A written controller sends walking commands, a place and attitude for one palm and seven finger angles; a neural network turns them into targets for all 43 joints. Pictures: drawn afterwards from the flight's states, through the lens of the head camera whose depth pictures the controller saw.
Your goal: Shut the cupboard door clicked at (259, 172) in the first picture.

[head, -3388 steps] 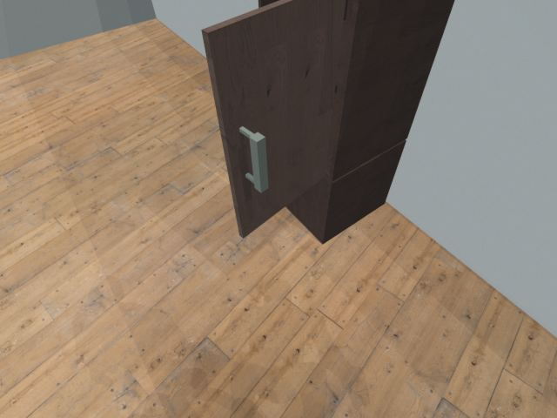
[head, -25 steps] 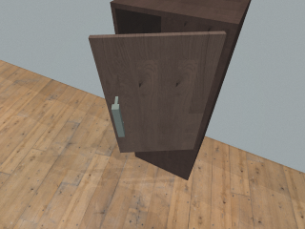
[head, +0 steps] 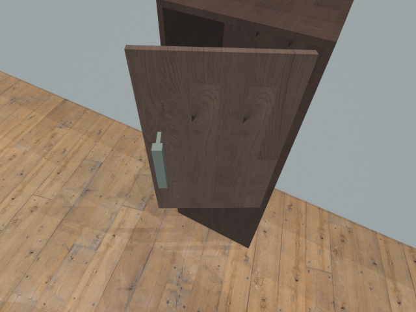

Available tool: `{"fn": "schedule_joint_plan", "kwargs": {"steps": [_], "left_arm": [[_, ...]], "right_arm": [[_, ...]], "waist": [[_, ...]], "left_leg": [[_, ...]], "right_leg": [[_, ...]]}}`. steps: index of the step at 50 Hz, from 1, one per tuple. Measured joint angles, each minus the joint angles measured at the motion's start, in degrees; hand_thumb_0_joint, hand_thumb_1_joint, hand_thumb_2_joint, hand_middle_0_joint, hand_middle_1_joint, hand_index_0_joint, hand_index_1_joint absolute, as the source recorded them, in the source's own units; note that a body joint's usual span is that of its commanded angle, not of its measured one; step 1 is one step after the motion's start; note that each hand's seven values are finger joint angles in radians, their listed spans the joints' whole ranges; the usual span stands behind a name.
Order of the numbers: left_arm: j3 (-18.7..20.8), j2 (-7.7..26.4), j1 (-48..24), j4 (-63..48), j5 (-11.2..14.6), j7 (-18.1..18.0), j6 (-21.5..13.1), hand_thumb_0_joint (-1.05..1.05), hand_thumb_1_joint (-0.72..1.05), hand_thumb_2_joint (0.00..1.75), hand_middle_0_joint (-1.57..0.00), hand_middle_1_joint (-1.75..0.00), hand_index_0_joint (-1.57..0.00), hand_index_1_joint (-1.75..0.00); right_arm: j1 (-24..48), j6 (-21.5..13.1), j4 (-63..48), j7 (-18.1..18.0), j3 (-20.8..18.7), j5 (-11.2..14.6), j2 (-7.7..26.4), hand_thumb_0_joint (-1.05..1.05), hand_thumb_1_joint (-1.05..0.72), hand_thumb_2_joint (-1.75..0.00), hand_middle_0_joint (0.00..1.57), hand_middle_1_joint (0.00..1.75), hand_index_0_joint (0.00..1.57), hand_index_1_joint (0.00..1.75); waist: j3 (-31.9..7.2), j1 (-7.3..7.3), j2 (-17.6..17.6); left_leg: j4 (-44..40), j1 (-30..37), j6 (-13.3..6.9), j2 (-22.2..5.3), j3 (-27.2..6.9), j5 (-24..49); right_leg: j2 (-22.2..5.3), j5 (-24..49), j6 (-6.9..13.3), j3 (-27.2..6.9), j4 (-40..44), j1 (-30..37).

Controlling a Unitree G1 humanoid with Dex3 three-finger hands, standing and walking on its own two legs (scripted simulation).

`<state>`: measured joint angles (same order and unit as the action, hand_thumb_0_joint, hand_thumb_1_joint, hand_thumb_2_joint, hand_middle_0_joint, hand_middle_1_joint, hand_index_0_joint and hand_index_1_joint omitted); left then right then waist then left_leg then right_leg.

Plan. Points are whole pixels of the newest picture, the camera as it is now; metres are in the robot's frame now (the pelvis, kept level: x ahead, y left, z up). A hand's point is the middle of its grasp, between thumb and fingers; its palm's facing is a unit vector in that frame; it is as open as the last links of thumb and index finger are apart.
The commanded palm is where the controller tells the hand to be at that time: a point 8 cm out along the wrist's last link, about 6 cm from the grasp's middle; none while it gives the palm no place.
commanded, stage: shuffle to correct the standing spot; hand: left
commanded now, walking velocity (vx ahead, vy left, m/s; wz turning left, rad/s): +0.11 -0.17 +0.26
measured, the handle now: (161, 160) +0.48 +0.15 -0.04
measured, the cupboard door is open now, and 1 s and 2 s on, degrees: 29 29 29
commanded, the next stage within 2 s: come to a stop and stand still in 0.42 s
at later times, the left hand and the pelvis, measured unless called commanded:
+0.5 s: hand out of the picture +0.00 +0.13 -0.19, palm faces +0.05 -0.99 -0.11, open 7.4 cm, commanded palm none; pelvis +0.06 -0.03 -0.01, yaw +1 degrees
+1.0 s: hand out of the picture +0.14 +0.11 -0.18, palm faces +0.10 -0.98 -0.20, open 7.4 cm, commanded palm none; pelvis +0.06 -0.08 -0.01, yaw +4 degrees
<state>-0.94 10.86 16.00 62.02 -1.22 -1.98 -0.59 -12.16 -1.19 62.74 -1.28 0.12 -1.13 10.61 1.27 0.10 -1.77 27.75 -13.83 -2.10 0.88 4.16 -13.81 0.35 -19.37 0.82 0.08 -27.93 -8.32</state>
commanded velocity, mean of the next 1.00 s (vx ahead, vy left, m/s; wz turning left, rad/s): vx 0.01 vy -0.03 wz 0.03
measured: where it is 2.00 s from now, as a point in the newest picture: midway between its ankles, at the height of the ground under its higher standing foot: outside the picture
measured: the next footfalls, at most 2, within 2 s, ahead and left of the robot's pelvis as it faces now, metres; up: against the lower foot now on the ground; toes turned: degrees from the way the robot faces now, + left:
right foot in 0.72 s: +0.16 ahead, -0.22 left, +0.00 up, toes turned -2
left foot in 1.00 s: +0.10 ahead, +0.00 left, +0.00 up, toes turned +6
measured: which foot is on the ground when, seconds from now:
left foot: down 0.00-0.72, up 0.74-0.98, down 1.00-1.00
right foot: down 0.00-0.38, up 0.40-0.70, down 0.72-1.00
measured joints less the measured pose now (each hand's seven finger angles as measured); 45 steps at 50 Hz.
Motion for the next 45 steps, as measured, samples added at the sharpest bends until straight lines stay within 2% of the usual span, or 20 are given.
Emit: {"fn": "schedule_joint_plan", "kwargs": {"steps": [7,12,16,17,18,20,23,25,27,30,34,36,37,40,43,45], "left_arm": [[0.68,-0.11,1.65,-0.37,-0.63,0.76,0.63,0.0,0.91,0.89,-0.2,-0.3,-0.19,-0.3],[1.34,-0.82,3.87,-0.83,-0.6,0.68,0.19,0.0,0.91,0.89,-0.2,-0.3,-0.19,-0.3],[1.72,-1.29,6.11,-0.71,-0.93,0.17,0.19,0.0,0.91,0.89,-0.2,-0.3,-0.19,-0.3],[1.72,-1.42,6.66,-0.53,-0.96,0.08,0.35,0.0,0.91,0.89,-0.2,-0.3,-0.19,-0.3],[1.71,-1.5,7.26,-0.29,-0.87,0.05,0.6,0.0,0.91,0.89,-0.2,-0.3,-0.19,-0.3],[1.78,-1.57,7.93,0.78,-0.54,0.22,1.52,0.0,0.91,0.89,-0.2,-0.3,-0.19,-0.3],[2.12,-1.93,7.01,1.52,-0.78,0.71,3.23,0.0,0.91,0.89,-0.2,-0.3,-0.19,-0.3],[2.71,-1.67,5.21,0.52,-0.96,1.15,3.74,0.0,0.91,0.89,-0.2,-0.3,-0.19,-0.3],[3.21,-1.38,3.14,-1.08,-0.94,1.59,3.85,0.0,0.91,0.89,-0.2,-0.3,-0.19,-0.3],[3.61,-1.1,-0.01,-3.31,-0.72,1.91,3.49,0.0,0.91,0.89,-0.2,-0.3,-0.19,-0.3],[3.89,-0.23,-3.41,-4.99,-0.5,1.62,2.02,0.01,0.92,0.89,-0.2,-0.3,-0.19,-0.3],[3.79,0.99,-3.67,-5.9,-0.48,1.4,0.47,0.0,0.92,0.89,-0.2,-0.3,-0.19,-0.3],[3.79,0.84,-4.25,-5.71,-0.52,1.09,0.03,0.0,0.92,0.89,-0.2,-0.3,-0.19,-0.3],[3.03,-0.3,-5.84,-5.76,-0.72,0.75,-0.1,0.0,0.92,0.89,-0.2,-0.3,-0.19,-0.3],[2.74,-0.97,-6.93,-6.55,-0.94,0.31,0.38,0.0,0.92,0.89,-0.2,-0.3,-0.2,-0.3],[2.73,-1.22,-7.28,-7.18,-1.06,0.13,0.85,0.0,0.91,0.89,-0.2,-0.3,-0.2,-0.3]], "right_arm": [[-1.87,0.66,-0.34,-0.02,-0.49,-0.35,-1.52,0.01,-0.9,-0.9,0.2,0.3,0.2,0.3],[-2.84,0.87,-0.03,-0.52,-0.77,-0.34,-1.96,0.01,-0.91,-0.9,0.2,0.3,0.2,0.3],[-2.53,1.38,0.14,-0.96,-1.1,-0.32,-2.38,0.01,-0.91,-0.9,0.2,0.3,0.2,0.3],[-2.2,1.38,0.09,-1.05,-1.16,-0.3,-2.46,0.01,-0.91,-0.9,0.2,0.3,0.2,0.3],[-1.77,1.15,0.02,-1.13,-1.21,-0.32,-2.62,0.01,-0.91,-0.9,0.2,0.3,0.2,0.3],[-0.69,0.34,-0.21,-1.39,-1.27,-0.64,-3.33,0.01,-0.91,-0.9,0.2,0.3,0.2,0.3],[-0.9,-0.76,-1.47,-2.05,-1.26,-0.76,-3.58,0.01,-0.91,-0.9,0.2,0.3,0.2,0.3],[-1.54,-1.04,-1.67,-2.23,-1.31,-0.82,-3.63,0.01,-0.92,-0.9,0.2,0.3,0.2,0.3],[-2.24,-0.91,-1.45,-2.12,-1.32,-0.9,-3.49,0.01,-0.91,-0.9,0.2,0.3,0.2,0.3],[-3.13,-0.35,-1.31,-1.73,-1.5,-1.05,-3.08,0.0,-0.91,-0.9,0.21,0.3,0.2,0.3],[-3.99,0.73,-1.75,-0.95,-2.15,-1.08,-2.32,0.01,-0.9,-0.9,0.21,0.3,0.21,0.3],[-5.13,1.18,-2.18,-0.45,-2.4,-0.73,-2.32,0.01,-0.9,-0.9,0.21,0.3,0.21,0.3],[-5.0,1.62,-2.2,-0.31,-2.62,-0.45,-1.79,0.01,-0.9,-0.9,0.21,0.3,0.21,0.3],[-3.49,2.97,-2.63,-0.52,-3.36,-0.02,-0.28,0.01,-0.9,-0.9,0.2,0.3,0.2,0.3],[-1.98,3.18,-3.24,-0.22,-3.54,0.2,0.04,0.01,-0.91,-0.9,0.2,0.3,0.2,0.3],[-1.15,3.34,-3.87,0.09,-3.49,0.17,-0.06,0.01,-0.91,-0.9,0.2,0.3,0.2,0.3]], "waist": [[-0.89,0.07,-0.44],[-0.8,-0.32,0.74],[-0.02,-0.7,0.37],[0.28,-0.86,0.1],[0.62,-0.96,-0.46],[1.14,-1.09,-2.4],[1.14,-0.38,-2.28],[1.48,-0.26,-1.88],[1.8,-0.46,-1.27],[2.32,-0.26,-0.11],[3.26,0.81,1.56],[2.5,0.89,0.2],[2.38,0.76,0.82],[2.92,1.26,2.91],[3.24,1.05,2.54],[3.01,0.62,1.85]], "left_leg": [[2.58,-1.52,0.39,0.28,-1.47,-2.2],[7.17,-3.41,1.07,-1.24,-2.9,-5.03],[14.71,-5.96,0.3,-2.73,-0.83,-10.92],[13.78,-5.79,0.23,-2.84,-0.12,-10.6],[11.46,-4.97,-0.04,-2.76,0.54,-7.22],[11.1,-3.69,-0.25,-2.48,2.05,-6.76],[8.77,-1.67,-0.05,-3.45,2.67,-7.8],[5.87,-0.36,0.69,-4.15,2.24,-6.38],[3.09,0.76,1.23,-4.87,1.74,-4.85],[0.52,1.78,2.24,-5.87,0.88,-3.47],[2.39,1.61,4.15,-7.11,-0.5,-4.62],[6.15,0.36,4.86,-6.09,-0.28,-7.01],[9.07,-0.85,4.5,-6.02,-0.93,-9.81],[18.46,-4.55,3.17,-4.06,-2.89,-17.08],[25.63,-7.53,3.25,-1.83,-2.08,-17.12],[26.01,-8.27,3.48,-0.85,-0.99,-16.36]], "right_leg": [[-0.17,-2.81,0.65,1.5,-2.51,-0.91],[1.46,-4.01,1.75,3.09,-2.29,-0.14],[2.63,-5.5,2.62,4.53,-2.42,1.46],[2.81,-6.01,2.66,4.68,-2.79,1.74],[2.79,-6.81,2.62,4.57,-4.01,1.67],[1.84,-7.84,2.04,3.76,-12.62,-1.59],[1.7,-9.84,1.05,2.89,-30.41,-10.0],[0.51,-7.49,0.31,2.77,-34.79,-14.39],[-1.1,-4.54,-0.51,2.56,-33.83,-17.21],[-3.25,-1.37,-1.4,2.49,-26.28,-18.36],[-3.93,3.82,-1.76,3.49,-11.43,-14.46],[-5.19,7.78,-2.37,3.07,-5.01,-11.48],[-5.02,4.96,-2.84,3.13,-6.46,-12.09],[-4.57,2.77,-2.1,3.77,-9.3,-12.89],[-4.87,3.95,-1.57,4.05,-8.16,-12.14],[-5.13,4.71,-1.55,4.19,-7.11,-11.82]]}}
